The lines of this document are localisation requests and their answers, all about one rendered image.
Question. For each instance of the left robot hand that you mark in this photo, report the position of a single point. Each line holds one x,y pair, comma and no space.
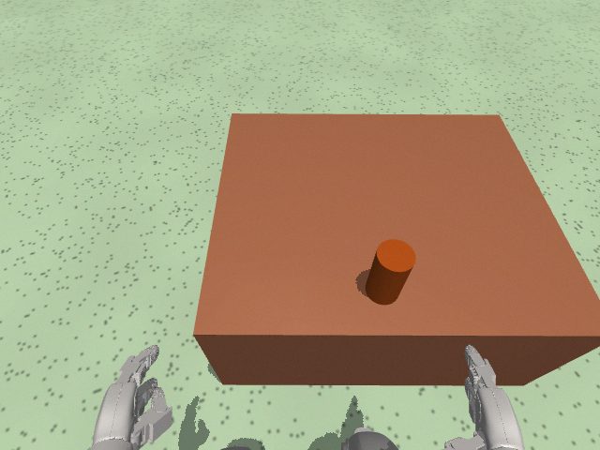
123,405

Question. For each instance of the right robot hand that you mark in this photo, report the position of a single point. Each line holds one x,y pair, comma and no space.
496,424

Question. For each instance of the can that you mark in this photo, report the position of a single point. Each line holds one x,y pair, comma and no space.
392,264

